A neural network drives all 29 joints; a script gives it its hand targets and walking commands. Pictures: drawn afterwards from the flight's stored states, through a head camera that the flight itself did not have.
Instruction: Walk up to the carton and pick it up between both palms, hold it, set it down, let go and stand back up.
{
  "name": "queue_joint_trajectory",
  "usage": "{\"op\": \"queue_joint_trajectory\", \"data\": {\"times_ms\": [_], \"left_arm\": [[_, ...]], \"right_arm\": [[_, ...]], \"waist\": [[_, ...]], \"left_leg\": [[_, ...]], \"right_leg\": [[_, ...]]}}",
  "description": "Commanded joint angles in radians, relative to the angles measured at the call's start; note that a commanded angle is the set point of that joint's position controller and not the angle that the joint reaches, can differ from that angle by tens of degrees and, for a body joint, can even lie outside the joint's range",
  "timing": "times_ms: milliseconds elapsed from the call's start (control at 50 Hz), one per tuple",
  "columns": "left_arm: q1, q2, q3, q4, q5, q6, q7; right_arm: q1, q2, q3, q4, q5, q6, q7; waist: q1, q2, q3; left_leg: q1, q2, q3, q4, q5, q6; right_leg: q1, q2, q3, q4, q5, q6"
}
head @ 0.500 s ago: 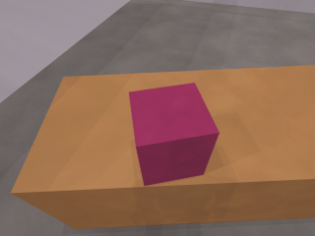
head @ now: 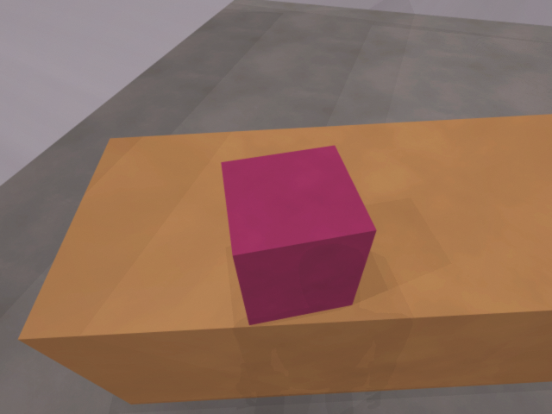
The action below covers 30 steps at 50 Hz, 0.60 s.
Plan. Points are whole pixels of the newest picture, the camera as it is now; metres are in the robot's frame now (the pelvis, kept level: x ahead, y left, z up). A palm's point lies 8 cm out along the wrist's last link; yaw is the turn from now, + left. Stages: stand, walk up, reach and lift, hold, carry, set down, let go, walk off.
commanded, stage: stand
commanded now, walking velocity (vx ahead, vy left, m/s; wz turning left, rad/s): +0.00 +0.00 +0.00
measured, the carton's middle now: (290, 238) +0.42 +0.00 -0.04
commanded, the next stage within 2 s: none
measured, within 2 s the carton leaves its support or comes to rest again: neither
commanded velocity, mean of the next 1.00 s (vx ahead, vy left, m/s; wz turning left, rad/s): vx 0.00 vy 0.00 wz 0.00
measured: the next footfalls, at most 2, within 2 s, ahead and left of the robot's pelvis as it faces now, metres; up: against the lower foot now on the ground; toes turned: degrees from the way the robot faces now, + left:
none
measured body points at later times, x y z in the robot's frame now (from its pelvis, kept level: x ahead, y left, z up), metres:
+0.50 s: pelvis -0.01 +0.00 +0.00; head +0.00 +0.00 +0.45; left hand -0.04 +0.21 -0.16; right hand -0.06 -0.20 -0.16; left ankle +0.01 +0.12 -0.74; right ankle +0.01 -0.12 -0.74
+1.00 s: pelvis +0.01 +0.00 +0.00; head +0.01 +0.01 +0.45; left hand -0.04 +0.21 -0.16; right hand -0.03 -0.20 -0.16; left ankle +0.01 +0.12 -0.74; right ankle +0.01 -0.12 -0.74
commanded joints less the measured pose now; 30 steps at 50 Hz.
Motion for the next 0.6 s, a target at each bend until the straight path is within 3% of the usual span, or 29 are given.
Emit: {"op": "queue_joint_trajectory", "data": {"times_ms": [0, 20, 40, 60, 80, 100, 120, 140, 180, 200, 220, 240, 260, 280, 300, 320, 360, 380, 400, 420, 440, 460, 520, 560, 580], "left_arm": [[0.079, 0.064, 0.005, -0.003, -0.002, 0.005, 0.008], [0.092, 0.044, 0.003, -0.003, -0.006, 0.005, 0.007], [0.104, 0.049, -0.003, 0.006, -0.008, 0.004, 0.006], [0.093, 0.048, -0.004, 0.006, 0.002, 0.004, 0.007], [0.092, 0.064, 0.0, 0.002, 0.008, 0.004, 0.007], [0.074, 0.073, 0.001, -0.004, -0.004, 0.006, 0.006], [0.09, 0.047, -0.001, -0.006, -0.008, 0.007, 0.005], [0.103, 0.071, -0.002, 0.001, 0.003, 0.005, 0.004], [0.085, 0.065, 0.002, -0.01, -0.001, 0.004, 0.003], [0.063, 0.068, 0.003, -0.009, 0.0, 0.002, 0.003], [0.089, 0.069, 0.004, -0.005, 0.0, -0.001, 0.002], [0.118, 0.06, 0.002, 0.009, 0.003, -0.002, 0.002], [0.073, 0.06, 0.001, -0.004, -0.001, -0.002, 0.003], [0.079, 0.088, 0.006, -0.015, -0.006, 0.001, 0.001], [0.08, 0.072, 0.005, -0.008, -0.003, 0.001, 0.003], [0.091, 0.056, 0.0, -0.002, -0.001, 0.002, 0.004], [0.097, 0.092, 0.014, -0.013, 0.004, -0.002, 0.001], [0.111, 0.079, 0.011, 0.001, -0.001, -0.002, 0.001], [0.103, 0.064, 0.01, 0.002, 0.003, -0.001, -0.001], [0.12, 0.061, 0.008, 0.003, 0.0, -0.001, -0.001], [0.103, 0.053, 0.004, -0.001, -0.003, -0.001, 0.0], [0.11, 0.06, 0.003, -0.006, -0.005, -0.001, 0.002], [0.082, 0.069, 0.008, -0.014, -0.005, 0.001, -0.002], [0.075, 0.058, 0.002, -0.008, 0.001, 0.0, -0.002], [0.09, 0.029, -0.01, -0.007, -0.001, 0.001, -0.002]], "right_arm": [[0.093, -0.088, -0.009, 0.003, 0.004, -0.005, -0.006], [0.083, -0.066, -0.006, 0.003, 0.001, -0.002, -0.003], [0.074, -0.039, 0.004, 0.005, -0.001, 0.004, -0.004], [0.091, -0.064, -0.008, 0.007, -0.001, 0.011, -0.003], [0.099, -0.065, -0.007, 0.01, -0.003, 0.012, -0.002], [0.095, -0.038, 0.003, 0.01, -0.004, 0.009, -0.002], [0.091, -0.052, 0.002, 0.014, 0.0, 0.009, -0.003], [0.096, -0.045, 0.0, 0.015, -0.001, 0.011, -0.001], [0.089, -0.056, -0.006, 0.011, -0.002, 0.011, -0.001], [0.112, -0.049, -0.004, 0.006, 0.009, 0.008, 0.0], [0.097, -0.053, -0.007, 0.007, -0.001, 0.008, 0.001], [0.091, -0.06, -0.003, 0.005, 0.006, 0.005, 0.001], [0.106, -0.054, -0.004, 0.004, 0.004, 0.011, 0.0], [0.103, -0.037, 0.0, 0.011, -0.006, 0.013, -0.001], [0.117, -0.041, -0.003, 0.011, -0.005, 0.012, -0.003], [0.104, -0.026, 0.005, 0.01, -0.004, 0.008, -0.002], [0.152, -0.032, 0.006, 0.021, 0.002, -0.005, -0.001], [0.122, -0.049, 0.004, 0.014, 0.004, -0.007, -0.001], [0.119, -0.046, 0.0, 0.016, -0.001, -0.007, -0.002], [0.099, -0.05, 0.002, 0.003, -0.001, -0.005, -0.004], [0.113, -0.054, -0.005, 0.008, -0.002, -0.002, -0.004], [0.119, -0.039, 0.002, 0.007, -0.004, -0.004, -0.005], [0.11, -0.041, 0.006, 0.004, -0.004, -0.006, -0.003], [0.151, -0.037, 0.0, 0.022, 0.001, -0.009, -0.005], [0.134, -0.032, 0.006, 0.011, 0.0, -0.009, -0.001]], "waist": [[-0.002, 0.018, 0.06], [0.006, 0.06, 0.086], [0.019, 0.004, 0.119], [-0.01, -0.016, 0.094], [-0.004, -0.001, 0.084], [-0.001, -0.044, 0.123], [0.007, 0.007, 0.126], [0.003, -0.051, 0.111], [0.001, -0.001, 0.101], [-0.027, 0.006, 0.072], [-0.001, 0.033, 0.078], [0.003, 0.029, 0.063], [-0.018, -0.046, 0.072], [0.001, -0.055, 0.104], [-0.012, -0.021, 0.071], [-0.004, -0.043, 0.084], [-0.003, -0.029, 0.023], [0.004, 0.016, 0.024], [0.006, -0.002, 0.05], [0.015, 0.012, 0.06], [-0.001, 0.039, 0.06], [0.0, 0.002, 0.063], [-0.005, 0.05, 0.073], [-0.014, -0.015, 0.081], [0.0, -0.028, 0.077]], "left_leg": [[-0.078, 0.072, -0.065, -0.098, 0.032, 0.028], [-0.088, 0.063, -0.056, -0.09, 0.009, 0.026], [-0.077, 0.061, -0.05, -0.096, 0.004, 0.024], [-0.048, 0.054, -0.041, -0.082, 0.001, 0.02], [-0.04, 0.056, -0.036, -0.079, 0.007, 0.023], [-0.07, 0.065, -0.062, -0.091, 0.007, 0.021], [-0.09, 0.065, -0.063, -0.084, -0.023, 0.022], [-0.051, 0.065, -0.061, -0.086, -0.005, 0.023], [-0.035, 0.06, -0.056, -0.086, -0.01, 0.024], [-0.038, 0.07, -0.06, -0.084, 0.007, 0.021], [-0.04, 0.057, -0.061, -0.085, -0.011, 0.018], [-0.031, 0.057, -0.053, -0.078, -0.012, 0.021], [-0.028, 0.053, -0.046, -0.065, 0.002, 0.017], [-0.046, 0.043, -0.04, -0.07, -0.021, 0.012], [-0.044, 0.053, -0.042, -0.073, -0.004, 0.013], [-0.06, 0.056, -0.051, -0.074, 0.0, 0.02], [-0.087, 0.06, -0.055, -0.087, -0.004, 0.021], [-0.078, 0.07, -0.055, -0.101, 0.008, 0.026], [-0.077, 0.059, -0.053, -0.095, 0.006, 0.02], [-0.079, 0.065, -0.057, -0.087, 0.024, 0.022], [-0.079, 0.064, -0.054, -0.09, 0.007, 0.018], [-0.077, 0.068, -0.057, -0.084, 0.012, 0.021], [-0.101, 0.073, -0.069, -0.098, -0.027, 0.027], [-0.119, 0.077, -0.07, -0.098, 0.009, 0.028], [-0.104, 0.075, -0.074, -0.1, -0.012, 0.029]], "right_leg": [[0.002, -0.072, 0.056, -0.086, 0.051, -0.033], [-0.016, -0.071, 0.07, -0.09, 0.04, -0.027], [-0.077, -0.074, 0.083, -0.118, -0.015, -0.033], [-0.089, -0.065, 0.09, -0.127, -0.06, -0.035], [-0.089, -0.071, 0.078, -0.124, -0.044, -0.034], [-0.093, -0.065, 0.054, -0.118, -0.038, -0.029], [-0.093, -0.067, 0.072, -0.134, -0.069, -0.031], [-0.111, -0.079, 0.076, -0.144, -0.087, -0.03], [-0.134, -0.075, 0.097, -0.143, -0.102, -0.036], [-0.106, -0.073, 0.078, -0.138, -0.06, -0.034], [-0.115, -0.07, 0.086, -0.133, -0.068, -0.035], [-0.101, -0.067, 0.09, -0.141, -0.077, -0.033], [-0.143, -0.082, 0.111, -0.177, -0.123, -0.036], [-0.164, -0.07, 0.114, -0.178, -0.161, -0.032], [-0.115, -0.071, 0.106, -0.165, -0.147, -0.036], [-0.111, -0.068, 0.1, -0.167, -0.129, -0.037], [-0.019, -0.061, 0.073, -0.107, -0.028, -0.033], [-0.031, -0.069, 0.076, -0.113, -0.026, -0.038], [-0.058, -0.065, 0.081, -0.108, -0.035, -0.037], [-0.064, -0.068, 0.078, -0.12, -0.022, -0.036], [-0.081, -0.067, 0.084, -0.123, -0.048, -0.035], [-0.075, -0.066, 0.083, -0.123, -0.052, -0.033], [-0.082, -0.061, 0.075, -0.106, -0.025, -0.039], [-0.047, -0.069, 0.064, -0.091, 0.009, -0.041], [-0.084, -0.06, 0.067, -0.103, -0.021, -0.036]]}}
